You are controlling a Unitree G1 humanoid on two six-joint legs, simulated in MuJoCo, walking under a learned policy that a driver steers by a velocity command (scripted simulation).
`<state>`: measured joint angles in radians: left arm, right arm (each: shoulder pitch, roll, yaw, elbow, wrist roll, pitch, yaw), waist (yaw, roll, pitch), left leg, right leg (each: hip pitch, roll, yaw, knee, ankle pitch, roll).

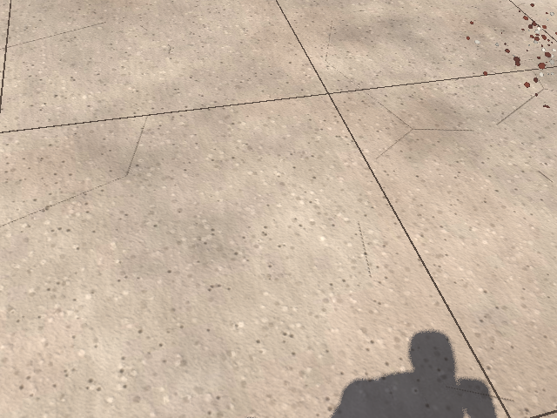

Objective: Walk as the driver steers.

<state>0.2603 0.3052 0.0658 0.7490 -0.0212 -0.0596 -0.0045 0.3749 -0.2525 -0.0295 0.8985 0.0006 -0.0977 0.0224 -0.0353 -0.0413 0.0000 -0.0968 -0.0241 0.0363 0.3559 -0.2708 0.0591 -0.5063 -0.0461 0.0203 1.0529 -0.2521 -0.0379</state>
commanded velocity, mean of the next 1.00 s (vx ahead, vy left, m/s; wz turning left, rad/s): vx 0.48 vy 0.00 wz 0.00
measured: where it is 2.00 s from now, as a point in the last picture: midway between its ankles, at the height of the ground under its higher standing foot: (246, 319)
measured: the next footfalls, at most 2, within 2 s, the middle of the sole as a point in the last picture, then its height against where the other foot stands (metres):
right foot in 0.32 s outside the picture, level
left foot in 0.84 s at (211, 368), level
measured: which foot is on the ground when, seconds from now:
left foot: down 0.00-0.34, up 0.36-0.82, down 0.84-1.00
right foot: up 0.00-0.30, down 0.32-0.86, up 0.88-1.00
